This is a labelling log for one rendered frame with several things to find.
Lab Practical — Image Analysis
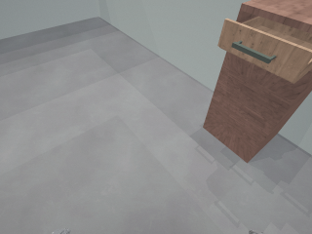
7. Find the drawer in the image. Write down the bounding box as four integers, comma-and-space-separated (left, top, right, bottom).
217, 17, 312, 84

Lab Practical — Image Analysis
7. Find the handle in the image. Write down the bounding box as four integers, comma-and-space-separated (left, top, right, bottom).
231, 40, 276, 64

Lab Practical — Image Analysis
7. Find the cabinet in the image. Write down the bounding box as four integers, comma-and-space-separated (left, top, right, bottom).
203, 0, 312, 163

